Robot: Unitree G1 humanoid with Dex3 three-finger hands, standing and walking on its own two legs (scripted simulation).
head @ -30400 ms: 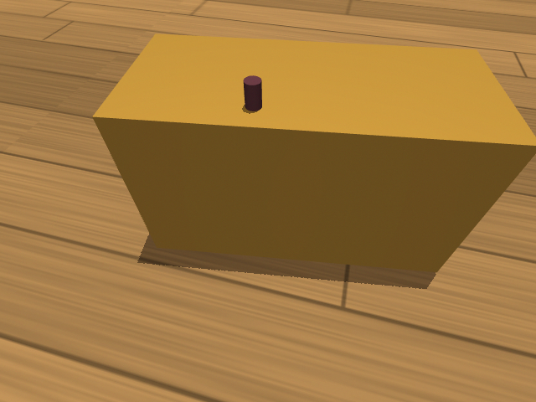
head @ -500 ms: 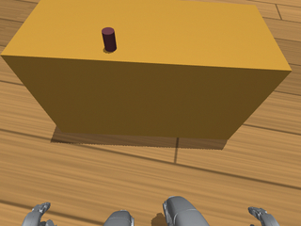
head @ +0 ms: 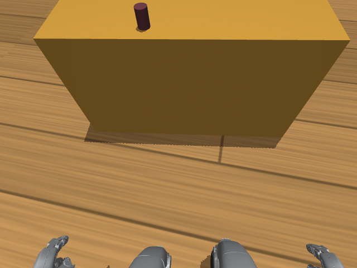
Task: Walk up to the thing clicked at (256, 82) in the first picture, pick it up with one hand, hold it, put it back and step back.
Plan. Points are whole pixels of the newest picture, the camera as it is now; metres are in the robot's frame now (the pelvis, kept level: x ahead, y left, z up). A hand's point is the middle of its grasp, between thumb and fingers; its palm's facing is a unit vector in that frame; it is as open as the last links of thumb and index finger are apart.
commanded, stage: step back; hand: left
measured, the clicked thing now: (142, 16) +0.95 +0.17 -0.01
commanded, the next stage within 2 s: stand in 1.26 s
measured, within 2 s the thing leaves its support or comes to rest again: neither
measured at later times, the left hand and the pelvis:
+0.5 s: hand out of the picture -0.08 +0.27 -0.13, palm faces -0.06 -0.92 -0.38, open 7.4 cm; pelvis -0.12 +0.01 +0.02, yaw -6 degrees
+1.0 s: hand out of the picture +0.00 +0.27 -0.13, palm faces -0.02 -0.92 -0.39, open 7.4 cm; pelvis -0.10 +0.00 +0.01, yaw -2 degrees
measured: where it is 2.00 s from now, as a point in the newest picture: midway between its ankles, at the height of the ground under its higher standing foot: outside the picture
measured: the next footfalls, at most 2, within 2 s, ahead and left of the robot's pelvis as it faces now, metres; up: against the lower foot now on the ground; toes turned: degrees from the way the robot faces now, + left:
left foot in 0.04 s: +0.01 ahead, +0.13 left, +0.00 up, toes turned -2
right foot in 0.36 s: -0.12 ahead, -0.11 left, +0.00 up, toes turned -4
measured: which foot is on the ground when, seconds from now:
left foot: up 0.00-0.02, down 0.04-0.38, up 0.40-0.60, down 0.62-1.00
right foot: down 0.00-0.06, up 0.08-0.34, down 0.36-0.66, up 0.68-0.88, down 0.90-1.00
